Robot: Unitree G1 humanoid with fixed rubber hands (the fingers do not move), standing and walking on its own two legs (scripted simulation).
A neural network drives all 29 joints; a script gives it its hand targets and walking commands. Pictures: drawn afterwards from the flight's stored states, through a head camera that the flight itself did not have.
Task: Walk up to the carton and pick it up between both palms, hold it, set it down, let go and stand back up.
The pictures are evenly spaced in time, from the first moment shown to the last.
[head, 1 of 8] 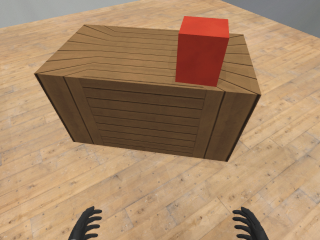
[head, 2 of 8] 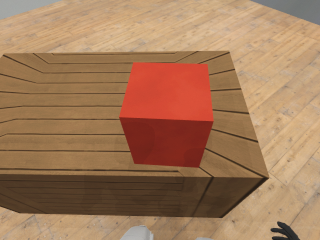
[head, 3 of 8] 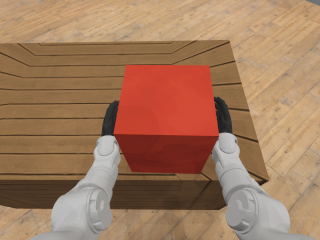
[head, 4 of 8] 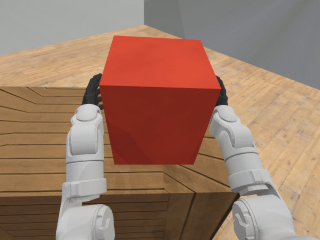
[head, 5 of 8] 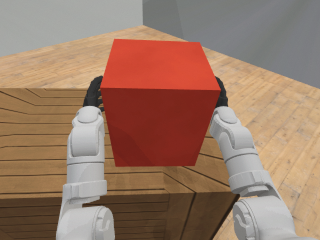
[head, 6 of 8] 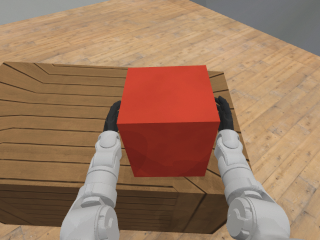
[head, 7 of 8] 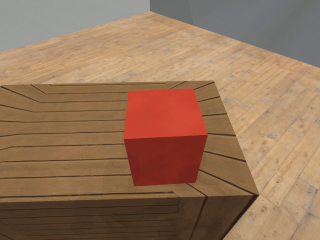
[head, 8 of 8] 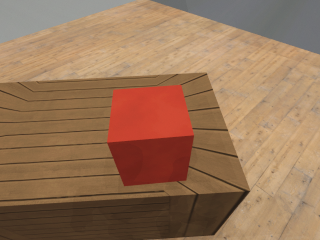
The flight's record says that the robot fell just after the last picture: no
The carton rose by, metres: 0.21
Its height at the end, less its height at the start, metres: +0.00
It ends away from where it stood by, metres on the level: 0.01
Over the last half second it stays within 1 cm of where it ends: yes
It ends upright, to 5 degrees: yes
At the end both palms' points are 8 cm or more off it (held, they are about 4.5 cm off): yes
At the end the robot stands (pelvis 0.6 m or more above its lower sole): yes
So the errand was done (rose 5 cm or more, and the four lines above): yes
